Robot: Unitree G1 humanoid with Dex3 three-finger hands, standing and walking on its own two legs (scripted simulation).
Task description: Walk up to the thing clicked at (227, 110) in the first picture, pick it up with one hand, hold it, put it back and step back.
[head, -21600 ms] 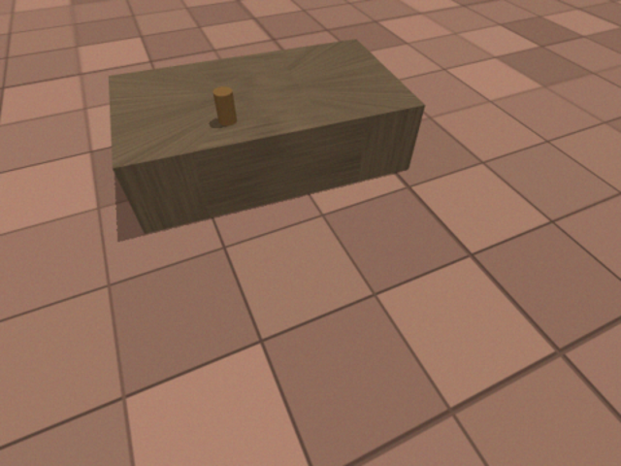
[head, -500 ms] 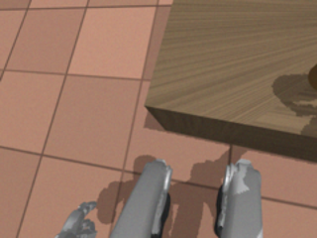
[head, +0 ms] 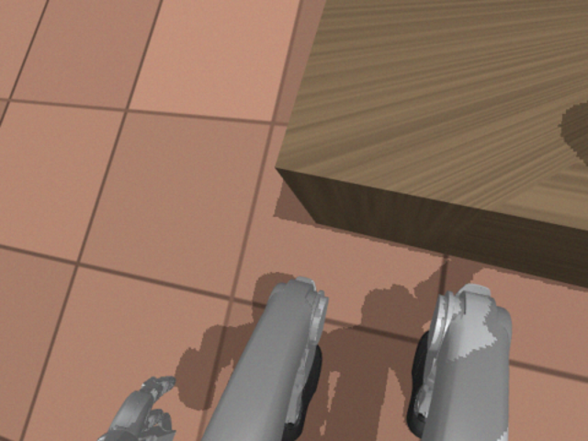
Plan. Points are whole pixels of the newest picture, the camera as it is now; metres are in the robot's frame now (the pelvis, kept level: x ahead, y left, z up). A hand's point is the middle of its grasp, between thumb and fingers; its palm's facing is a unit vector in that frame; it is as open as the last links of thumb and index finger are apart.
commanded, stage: lower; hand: right
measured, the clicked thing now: out of the picture +0.50 -0.35 +0.01
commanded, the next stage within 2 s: loosen in 0.52 s
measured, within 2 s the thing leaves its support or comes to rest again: rests again in 0.92 s
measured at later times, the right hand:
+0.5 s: hand out of the picture +0.50 -0.40 +0.00, palm faces +0.49 +0.87 -0.01, open 10.7 cm
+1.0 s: hand out of the picture +0.51 -0.40 +0.00, palm faces +0.49 +0.87 -0.01, open 10.7 cm
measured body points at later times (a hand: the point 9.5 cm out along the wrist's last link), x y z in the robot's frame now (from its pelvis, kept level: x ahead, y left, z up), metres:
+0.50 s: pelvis +0.00 +0.00 -0.02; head +0.23 -0.08 +0.36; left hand +0.09 +0.28 -0.13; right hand +0.47 -0.44 +0.00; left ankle +0.06 +0.12 -0.41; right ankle +0.10 -0.15 -0.41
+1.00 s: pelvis +0.00 +0.00 -0.02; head +0.23 -0.08 +0.35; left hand +0.09 +0.27 -0.13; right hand +0.47 -0.44 +0.01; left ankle +0.06 +0.12 -0.41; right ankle +0.10 -0.15 -0.41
